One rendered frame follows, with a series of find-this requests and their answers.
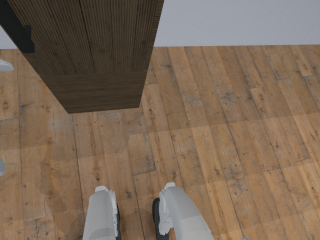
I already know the handle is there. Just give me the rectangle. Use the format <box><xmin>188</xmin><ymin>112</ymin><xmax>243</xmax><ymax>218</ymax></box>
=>
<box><xmin>0</xmin><ymin>0</ymin><xmax>35</xmax><ymax>53</ymax></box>

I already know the robot left hand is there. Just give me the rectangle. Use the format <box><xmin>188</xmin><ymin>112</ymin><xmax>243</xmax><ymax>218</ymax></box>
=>
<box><xmin>0</xmin><ymin>59</ymin><xmax>14</xmax><ymax>72</ymax></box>

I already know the cupboard door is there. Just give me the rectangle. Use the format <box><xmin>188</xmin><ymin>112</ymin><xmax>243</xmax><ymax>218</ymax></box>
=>
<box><xmin>7</xmin><ymin>0</ymin><xmax>158</xmax><ymax>76</ymax></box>

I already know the robot right shin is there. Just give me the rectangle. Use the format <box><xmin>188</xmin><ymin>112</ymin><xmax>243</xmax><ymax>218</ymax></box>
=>
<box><xmin>158</xmin><ymin>182</ymin><xmax>175</xmax><ymax>235</ymax></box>

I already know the left robot thigh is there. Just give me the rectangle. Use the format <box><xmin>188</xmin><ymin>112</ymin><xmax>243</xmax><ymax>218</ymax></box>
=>
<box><xmin>82</xmin><ymin>189</ymin><xmax>118</xmax><ymax>240</ymax></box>

